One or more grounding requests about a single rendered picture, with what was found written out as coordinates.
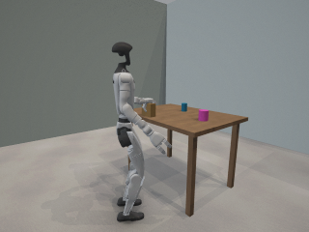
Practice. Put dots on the table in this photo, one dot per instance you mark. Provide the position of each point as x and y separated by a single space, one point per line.
171 117

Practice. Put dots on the right robot upper arm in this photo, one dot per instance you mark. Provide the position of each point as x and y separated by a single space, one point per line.
124 81

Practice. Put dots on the left robot forearm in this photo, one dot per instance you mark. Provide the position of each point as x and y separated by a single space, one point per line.
139 101

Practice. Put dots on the right robot thigh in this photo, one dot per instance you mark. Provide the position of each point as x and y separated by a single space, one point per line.
134 150

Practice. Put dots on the right robot foot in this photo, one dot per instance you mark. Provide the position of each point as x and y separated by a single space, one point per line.
133 216

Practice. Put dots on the right robot forearm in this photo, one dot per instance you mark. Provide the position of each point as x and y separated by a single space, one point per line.
137 120

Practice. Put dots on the robot right hand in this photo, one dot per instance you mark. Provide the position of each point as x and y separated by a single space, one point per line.
157 139

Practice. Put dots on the robot left hand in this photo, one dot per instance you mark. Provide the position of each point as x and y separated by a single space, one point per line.
148 100

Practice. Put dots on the sponge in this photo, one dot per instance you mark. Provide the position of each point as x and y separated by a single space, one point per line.
151 110

